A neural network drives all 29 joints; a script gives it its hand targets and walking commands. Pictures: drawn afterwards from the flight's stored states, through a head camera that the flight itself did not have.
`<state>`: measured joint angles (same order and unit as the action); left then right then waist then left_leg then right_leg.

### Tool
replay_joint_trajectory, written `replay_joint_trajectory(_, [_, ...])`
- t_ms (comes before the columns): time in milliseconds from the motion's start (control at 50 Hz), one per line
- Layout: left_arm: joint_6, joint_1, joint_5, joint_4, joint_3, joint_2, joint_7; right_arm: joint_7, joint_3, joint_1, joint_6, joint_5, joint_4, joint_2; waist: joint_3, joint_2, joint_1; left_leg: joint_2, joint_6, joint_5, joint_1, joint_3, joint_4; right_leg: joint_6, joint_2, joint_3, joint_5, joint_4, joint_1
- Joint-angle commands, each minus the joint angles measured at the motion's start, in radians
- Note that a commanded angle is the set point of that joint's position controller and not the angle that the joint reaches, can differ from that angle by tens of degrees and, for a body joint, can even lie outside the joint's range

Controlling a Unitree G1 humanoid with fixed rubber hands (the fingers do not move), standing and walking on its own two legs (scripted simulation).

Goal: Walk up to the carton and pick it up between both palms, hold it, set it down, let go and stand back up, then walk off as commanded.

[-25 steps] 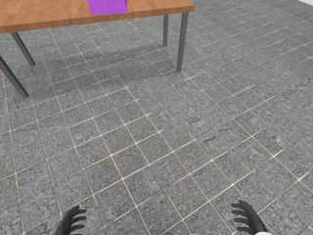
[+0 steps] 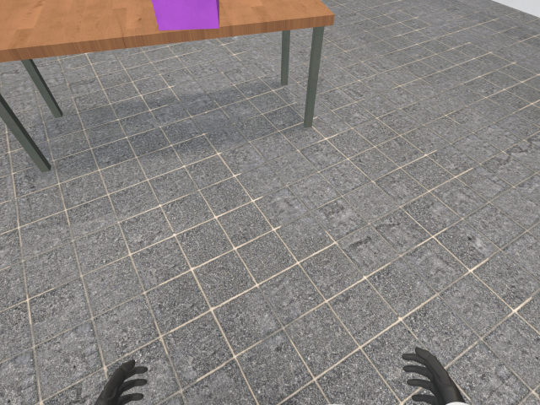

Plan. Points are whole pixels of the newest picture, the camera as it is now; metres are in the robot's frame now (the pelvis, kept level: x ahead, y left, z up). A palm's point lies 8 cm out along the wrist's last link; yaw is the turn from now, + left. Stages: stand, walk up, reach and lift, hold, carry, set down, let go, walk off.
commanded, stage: stand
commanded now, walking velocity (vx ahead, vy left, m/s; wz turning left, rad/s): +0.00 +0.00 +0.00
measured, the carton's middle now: out of the picture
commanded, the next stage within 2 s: walk up in 0.74 s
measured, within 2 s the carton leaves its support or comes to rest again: neither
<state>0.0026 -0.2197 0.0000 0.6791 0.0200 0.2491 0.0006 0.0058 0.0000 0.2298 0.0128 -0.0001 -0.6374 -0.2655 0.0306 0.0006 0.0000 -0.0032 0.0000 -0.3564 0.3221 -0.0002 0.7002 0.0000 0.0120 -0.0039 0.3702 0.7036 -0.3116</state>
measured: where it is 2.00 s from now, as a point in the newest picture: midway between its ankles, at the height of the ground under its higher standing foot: (259, 394)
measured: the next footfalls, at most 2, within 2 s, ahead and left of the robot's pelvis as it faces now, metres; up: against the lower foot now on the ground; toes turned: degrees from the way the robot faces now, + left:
left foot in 1.20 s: +0.10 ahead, +0.17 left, +0.00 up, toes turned +9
right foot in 1.66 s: +0.27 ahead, -0.10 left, +0.00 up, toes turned +7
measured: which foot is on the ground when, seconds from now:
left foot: down 0.00-0.98, up 1.00-1.00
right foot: down 0.00-1.00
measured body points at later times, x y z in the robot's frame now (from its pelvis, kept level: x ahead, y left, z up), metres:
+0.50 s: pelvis -0.02 +0.00 +0.00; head -0.03 +0.00 +0.45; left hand +0.11 +0.26 -0.10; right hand +0.11 -0.26 -0.10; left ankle +0.01 +0.12 -0.72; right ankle +0.00 -0.12 -0.72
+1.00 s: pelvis -0.03 +0.00 +0.00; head -0.03 -0.01 +0.45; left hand +0.09 +0.26 -0.11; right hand +0.10 -0.26 -0.11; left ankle +0.01 +0.12 -0.72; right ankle +0.00 -0.12 -0.72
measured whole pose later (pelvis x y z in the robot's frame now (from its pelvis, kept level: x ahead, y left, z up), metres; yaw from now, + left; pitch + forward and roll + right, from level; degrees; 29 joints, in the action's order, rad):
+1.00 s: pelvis -0.03 +0.00 +0.00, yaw +1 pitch -3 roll +0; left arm 0.00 -0.22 0.00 0.77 0.02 0.25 -0.01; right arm -0.02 0.00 0.25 0.02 0.00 -0.74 -0.28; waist 0.03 0.01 0.00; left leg 0.00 0.00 -0.34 0.32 -0.01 0.69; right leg 0.00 0.02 -0.02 0.33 0.68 -0.30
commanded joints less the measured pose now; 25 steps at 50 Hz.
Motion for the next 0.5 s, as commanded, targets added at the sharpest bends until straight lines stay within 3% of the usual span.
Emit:
replay_joint_trajectory(0, [-0.062, 0.043, 0.007, -0.029, 0.079, 0.242, 0.007, 0.004, -0.078, -0.081, 0.056, -0.025, 0.023, -0.254, -0.15, -0.009, -0.014, -0.106, -0.082, 0.344, -0.085, -0.099, -0.143, 0.066, 0.11, 0.079, -0.341, -0.138, 0.121])
replay_joint_trajectory(20, [-0.054, 0.067, 0.008, -0.03, 0.096, 0.274, 0.008, 0.003, -0.072, -0.064, 0.062, -0.026, 0.022, -0.248, -0.142, 0.019, -0.008, -0.105, -0.082, 0.345, -0.079, -0.105, -0.156, 0.065, 0.095, 0.081, -0.354, -0.143, 0.132])
replay_joint_trajectory(60, [-0.056, 0.059, 0.004, -0.02, 0.081, 0.249, 0.013, 0.014, -0.07, -0.054, 0.052, -0.011, 0.016, -0.231, -0.111, -0.03, 0.013, -0.116, -0.078, 0.337, -0.084, -0.104, -0.155, 0.06, 0.113, 0.095, -0.365, -0.149, 0.098])
replay_joint_trajectory(80, [-0.054, 0.074, 0.0, -0.02, 0.08, 0.256, 0.009, 0.01, -0.067, -0.079, 0.044, -0.015, 0.018, -0.227, -0.09, -0.002, 0.012, -0.112, -0.073, 0.317, -0.062, -0.101, -0.175, 0.062, 0.11, 0.093, -0.337, -0.161, 0.093])
replay_joint_trajectory(100, [-0.05, 0.066, 0.004, -0.017, 0.081, 0.245, 0.008, 0.013, -0.076, -0.077, 0.047, -0.007, 0.015, -0.243, -0.119, -0.024, 0.003, -0.106, -0.067, 0.315, -0.088, -0.103, -0.182, 0.058, 0.095, 0.072, -0.307, -0.161, 0.091])
replay_joint_trajectory(120, [-0.055, 0.07, 0.003, -0.013, 0.08, 0.25, 0.009, 0.009, -0.072, -0.08, 0.048, -0.012, 0.014, -0.244, -0.09, 0.001, -0.002, -0.101, -0.076, 0.268, -0.046, -0.115, -0.181, 0.07, 0.106, 0.101, -0.28, -0.17, 0.091])
replay_joint_trajectory(140, [-0.055, 0.1, 0.011, -0.019, 0.086, 0.253, 0.004, 0.004, -0.062, -0.053, 0.05, -0.019, -0.002, -0.227, -0.098, -0.005, 0.017, -0.106, -0.076, 0.231, -0.053, -0.12, -0.19, 0.068, 0.101, 0.095, -0.273, -0.157, 0.085])
replay_joint_trajectory(160, [-0.054, 0.086, 0.004, -0.017, 0.083, 0.233, -0.003, 0.007, -0.065, -0.084, 0.054, -0.015, -0.001, -0.247, -0.11, -0.001, 0.0, -0.112, -0.073, 0.227, -0.088, -0.131, -0.176, 0.069, 0.096, 0.093, -0.264, -0.167, 0.073])
replay_joint_trajectory(180, [-0.062, 0.089, 0.021, -0.017, 0.079, 0.242, 0.003, 0.005, -0.073, -0.068, 0.052, -0.021, 0.008, -0.238, -0.104, 0.034, 0.006, -0.102, -0.063, 0.241, -0.069, -0.108, -0.171, 0.069, 0.104, 0.092, -0.272, -0.168, 0.088])
replay_joint_trajectory(200, [-0.064, 0.063, 0.012, -0.011, 0.078, 0.245, 0.007, 0.004, -0.071, -0.082, 0.05, -0.02, -0.003, -0.24, -0.125, -0.005, 0.006, -0.11, -0.073, 0.288, -0.077, -0.133, -0.173, 0.072, 0.105, 0.091, -0.328, -0.164, 0.102])
replay_joint_trajectory(220, [-0.057, 0.061, 0.005, -0.002, 0.081, 0.256, 0.009, 0.007, -0.072, -0.067, 0.048, -0.02, -0.004, -0.244, -0.127, -0.034, 0.005, -0.11, -0.075, 0.274, -0.094, -0.123, -0.19, 0.066, 0.096, 0.079, -0.289, -0.152, 0.1])
replay_joint_trajectory(240, [-0.059, 0.088, 0.014, -0.016, 0.081, 0.246, 0.009, 0.004, -0.081, -0.075, 0.05, -0.016, 0.002, -0.258, -0.092, 0.017, 0.015, -0.102, -0.061, 0.288, -0.073, -0.103, -0.157, 0.073, 0.105, 0.092, -0.312, -0.155, 0.062])
replay_joint_trajectory(260, [-0.055, 0.088, 0.008, -0.019, 0.079, 0.256, 0.012, 0.01, -0.064, -0.087, 0.051, -0.019, 0.002, -0.232, -0.089, 0.0, 0.014, -0.119, -0.081, 0.296, -0.054, -0.132, -0.193, 0.064, 0.103, 0.084, -0.309, -0.155, 0.086])
replay_joint_trajectory(280, [-0.05, 0.081, 0.001, -0.007, 0.078, 0.232, 0.004, 0.014, -0.065, -0.092, 0.051, -0.024, -0.003, -0.246, -0.103, 0.028, -0.002, -0.11, -0.07, 0.237, -0.052, -0.121, -0.201, 0.054, 0.092, 0.077, -0.241, -0.17, 0.1])
replay_joint_trajectory(300, [-0.054, 0.072, 0.009, 0.012, 0.079, 0.265, 0.004, 0.007, -0.079, -0.088, 0.051, -0.024, -0.002, -0.246, -0.077, 0.034, 0.008, -0.102, -0.068, 0.232, -0.033, -0.127, -0.188, 0.076, 0.106, 0.091, -0.231, -0.174, 0.09])
replay_joint_trajectory(320, [-0.057, 0.066, 0.011, -0.006, 0.081, 0.249, -0.002, 0.004, -0.058, -0.076, 0.047, -0.014, -0.006, -0.23, -0.074, 0.025, 0.0, -0.108, -0.063, 0.203, -0.043, -0.101, -0.202, 0.067, 0.094, 0.101, -0.216, -0.182, 0.079])
replay_joint_trajectory(360, [-0.053, 0.071, 0.011, 0.0, 0.071, 0.243, -0.003, 0.0, -0.072, -0.076, 0.049, -0.016, -0.019, -0.247, -0.04, -0.022, 0.007, -0.108, -0.063, 0.136, -0.017, -0.145, -0.223, 0.071, 0.099, 0.096, -0.14, -0.205, 0.047])
replay_joint_trajectory(380, [-0.054, 0.079, 0.009, 0.023, 0.083, 0.251, -0.003, 0.004, -0.077, -0.061, 0.052, -0.022, -0.038, -0.257, -0.037, -0.039, 0.01, -0.104, -0.064, 0.092, -0.033, -0.102, -0.221, 0.065, 0.098, 0.097, -0.132, -0.223, 0.045])
replay_joint_trajectory(420, [-0.05, 0.082, 0.019, 0.019, 0.084, 0.247, -0.009, 0.0, -0.079, -0.091, 0.05, -0.029, -0.032, -0.271, -0.009, 0.065, -0.009, -0.113, -0.061, 0.055, 0.0, -0.145, -0.255, 0.06, 0.08, 0.071, -0.089, -0.201, 0.027])
replay_joint_trajectory(440, [-0.051, 0.058, 0.006, 0.017, 0.08, 0.253, -0.006, -0.008, -0.075, -0.077, 0.05, -0.026, -0.034, -0.25, -0.037, 0.044, 0.004, -0.127, -0.065, 0.024, 0.01, -0.176, -0.274, 0.058, 0.083, 0.075, -0.078, -0.191, 0.075])
replay_joint_trajectory(460, [-0.051, 0.056, 0.003, 0.03, 0.074, 0.241, -0.007, -0.007, -0.073, -0.086, 0.045, -0.026, -0.041, -0.26, -0.001, -0.011, -0.016, -0.108, -0.063, 0.041, 0.031, -0.151, -0.279, 0.057, 0.074, 0.063, -0.063, -0.196, 0.061])
replay_joint_trajectory(480, [-0.055, 0.088, 0.019, 0.021, 0.071, 0.221, -0.006, -0.002, -0.069, -0.109, 0.05, -0.018, -0.029, -0.236, 0.011, 0.015, -0.001, -0.121, -0.065, 0.037, 0.012, -0.151, -0.263, 0.062, 0.089, 0.098, -0.087, -0.225, 0.029])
